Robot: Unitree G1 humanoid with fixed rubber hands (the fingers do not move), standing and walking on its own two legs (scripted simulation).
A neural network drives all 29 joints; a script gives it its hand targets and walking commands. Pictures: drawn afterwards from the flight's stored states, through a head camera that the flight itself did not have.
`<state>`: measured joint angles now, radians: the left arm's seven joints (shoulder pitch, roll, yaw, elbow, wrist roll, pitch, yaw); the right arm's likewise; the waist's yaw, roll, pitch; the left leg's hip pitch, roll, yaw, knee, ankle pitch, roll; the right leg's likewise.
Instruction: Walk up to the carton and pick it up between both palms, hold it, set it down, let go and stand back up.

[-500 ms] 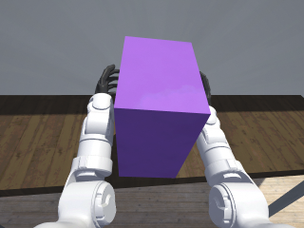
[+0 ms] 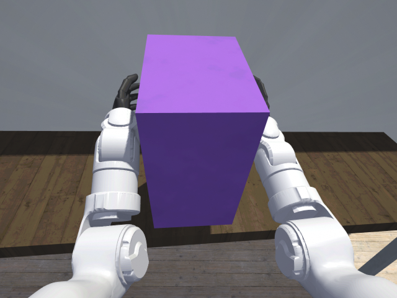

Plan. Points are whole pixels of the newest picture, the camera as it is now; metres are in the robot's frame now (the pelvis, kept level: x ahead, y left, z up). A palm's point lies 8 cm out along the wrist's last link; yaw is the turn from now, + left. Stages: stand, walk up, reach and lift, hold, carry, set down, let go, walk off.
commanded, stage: reach and lift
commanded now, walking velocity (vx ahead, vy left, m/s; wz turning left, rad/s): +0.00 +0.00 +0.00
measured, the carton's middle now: (192, 136) +0.37 -0.01 +0.18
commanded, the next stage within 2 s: hold in 1.30 s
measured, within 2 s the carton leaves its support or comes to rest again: neither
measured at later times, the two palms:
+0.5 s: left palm (122, 94) +0.40 +0.12 +0.26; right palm (264, 86) +0.39 -0.14 +0.29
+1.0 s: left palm (124, 81) +0.40 +0.11 +0.28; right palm (271, 68) +0.39 -0.14 +0.32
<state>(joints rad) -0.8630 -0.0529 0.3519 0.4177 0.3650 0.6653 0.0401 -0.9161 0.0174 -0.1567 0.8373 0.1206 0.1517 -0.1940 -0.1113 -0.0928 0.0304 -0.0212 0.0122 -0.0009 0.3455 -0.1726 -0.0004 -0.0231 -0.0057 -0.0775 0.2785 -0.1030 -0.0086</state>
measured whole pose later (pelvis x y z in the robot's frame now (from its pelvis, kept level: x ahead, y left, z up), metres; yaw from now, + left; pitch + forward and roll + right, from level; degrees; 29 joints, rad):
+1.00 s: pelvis +0.02 -0.01 +0.00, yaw +0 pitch -4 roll -1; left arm -1.00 0.04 0.37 0.49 0.21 0.90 0.05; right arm -1.19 -0.14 0.06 0.86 0.42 0.56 -0.34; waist -0.11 0.00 -0.13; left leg -0.11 0.03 -0.02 0.40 -0.22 -0.02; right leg -0.09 0.02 -0.06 0.31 -0.14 -0.02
